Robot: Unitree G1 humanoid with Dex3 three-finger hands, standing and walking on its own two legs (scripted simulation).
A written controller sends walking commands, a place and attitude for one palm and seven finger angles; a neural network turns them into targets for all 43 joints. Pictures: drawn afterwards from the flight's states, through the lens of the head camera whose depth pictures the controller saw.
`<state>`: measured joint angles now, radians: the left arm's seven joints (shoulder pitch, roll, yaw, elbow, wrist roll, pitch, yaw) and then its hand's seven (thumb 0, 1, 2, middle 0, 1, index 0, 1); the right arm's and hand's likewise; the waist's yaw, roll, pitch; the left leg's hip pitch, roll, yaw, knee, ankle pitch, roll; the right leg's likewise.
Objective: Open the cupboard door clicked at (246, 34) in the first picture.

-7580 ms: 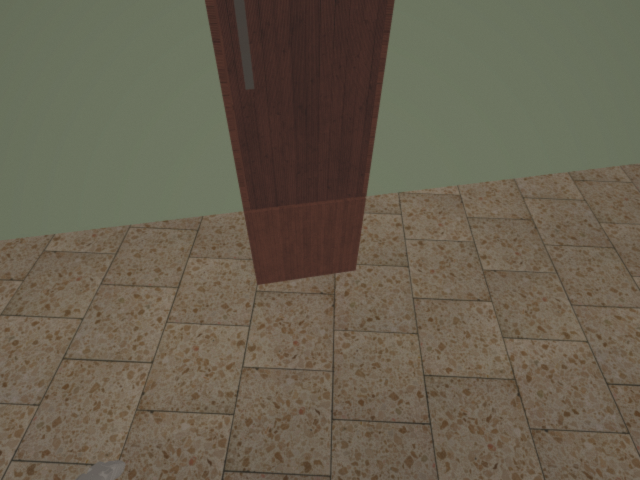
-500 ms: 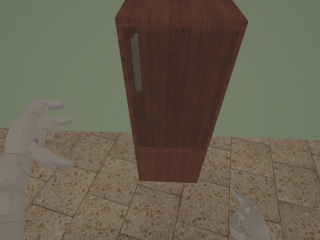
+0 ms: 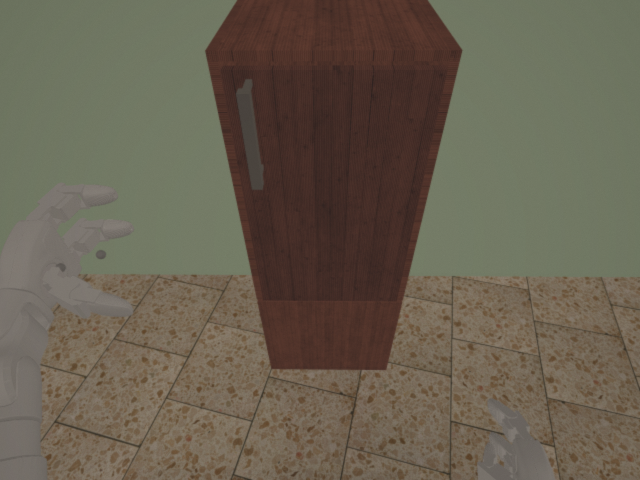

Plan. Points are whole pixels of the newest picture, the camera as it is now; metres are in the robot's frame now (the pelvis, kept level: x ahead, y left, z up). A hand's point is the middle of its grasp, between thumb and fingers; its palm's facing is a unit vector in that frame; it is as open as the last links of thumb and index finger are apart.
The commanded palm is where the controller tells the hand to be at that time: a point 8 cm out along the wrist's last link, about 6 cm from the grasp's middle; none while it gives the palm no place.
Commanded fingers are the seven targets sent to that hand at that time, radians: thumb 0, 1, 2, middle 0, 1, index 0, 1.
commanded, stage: raise the hand with hooked fingers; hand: left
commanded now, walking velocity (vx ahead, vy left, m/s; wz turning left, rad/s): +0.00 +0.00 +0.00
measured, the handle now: (253, 137) +0.59 +0.17 +0.15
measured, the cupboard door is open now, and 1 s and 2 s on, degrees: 0 0 0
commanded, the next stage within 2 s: move the hooked fingers beside the handle in 0.16 s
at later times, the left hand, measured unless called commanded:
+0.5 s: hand (125, 239) +0.33 +0.27 +0.16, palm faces +0.13 -0.99 -0.02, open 14.0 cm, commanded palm +0.31 +0.31 +0.17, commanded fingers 0.00 -0.50 0.30 -0.30 -1.20 -0.30 -1.20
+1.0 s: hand (156, 202) +0.39 +0.25 +0.16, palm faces +0.09 -1.00 -0.01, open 14.0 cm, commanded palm +0.37 +0.29 +0.16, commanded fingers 0.00 -0.50 0.30 -0.30 -1.20 -0.30 -1.20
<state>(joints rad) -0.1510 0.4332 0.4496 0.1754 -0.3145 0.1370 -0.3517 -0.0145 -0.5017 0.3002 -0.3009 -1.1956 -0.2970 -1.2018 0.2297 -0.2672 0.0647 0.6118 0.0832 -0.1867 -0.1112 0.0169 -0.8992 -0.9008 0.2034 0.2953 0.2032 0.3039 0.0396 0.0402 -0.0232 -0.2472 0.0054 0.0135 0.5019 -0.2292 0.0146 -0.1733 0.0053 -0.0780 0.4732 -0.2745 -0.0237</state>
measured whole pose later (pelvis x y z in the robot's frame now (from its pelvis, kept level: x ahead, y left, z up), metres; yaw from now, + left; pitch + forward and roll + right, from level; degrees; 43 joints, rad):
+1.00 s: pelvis +0.01 +0.01 +0.00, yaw -1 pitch +2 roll -1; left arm -0.49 0.44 0.37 0.51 -0.23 0.08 -0.28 -0.01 -0.50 0.30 -0.30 -1.20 -0.30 -1.20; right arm 0.29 -0.27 0.05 0.64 0.08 -0.13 -0.11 0.02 -0.90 -0.90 0.20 0.30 0.20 0.30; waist 0.00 0.03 -0.03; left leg -0.33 0.00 0.03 0.54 -0.25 0.03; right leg -0.26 0.00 -0.06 0.51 -0.29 -0.01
